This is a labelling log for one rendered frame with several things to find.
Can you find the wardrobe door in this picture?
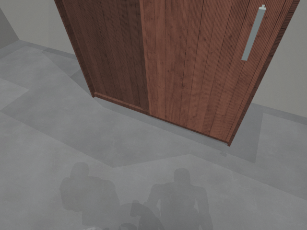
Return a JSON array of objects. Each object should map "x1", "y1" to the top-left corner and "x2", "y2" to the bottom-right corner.
[
  {"x1": 62, "y1": 0, "x2": 149, "y2": 110},
  {"x1": 140, "y1": 0, "x2": 293, "y2": 142}
]

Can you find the handle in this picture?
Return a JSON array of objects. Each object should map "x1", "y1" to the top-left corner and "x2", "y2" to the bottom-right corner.
[{"x1": 241, "y1": 5, "x2": 266, "y2": 61}]

